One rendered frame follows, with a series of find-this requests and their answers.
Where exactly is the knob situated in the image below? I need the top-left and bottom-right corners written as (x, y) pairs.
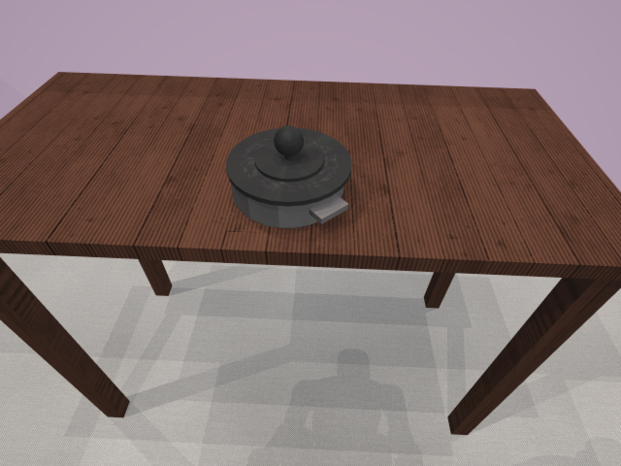
top-left (274, 125), bottom-right (304, 156)

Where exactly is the pot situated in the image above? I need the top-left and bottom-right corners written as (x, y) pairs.
top-left (231, 184), bottom-right (348, 228)

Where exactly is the lid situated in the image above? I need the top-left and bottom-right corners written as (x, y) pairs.
top-left (226, 128), bottom-right (352, 207)

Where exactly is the table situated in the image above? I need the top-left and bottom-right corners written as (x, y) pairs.
top-left (0, 72), bottom-right (621, 435)

